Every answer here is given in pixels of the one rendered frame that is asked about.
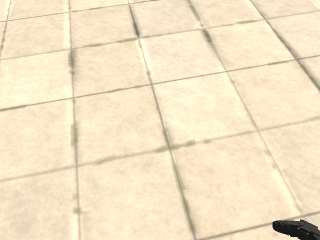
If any right robot hand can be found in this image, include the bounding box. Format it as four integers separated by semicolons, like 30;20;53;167
272;219;320;240

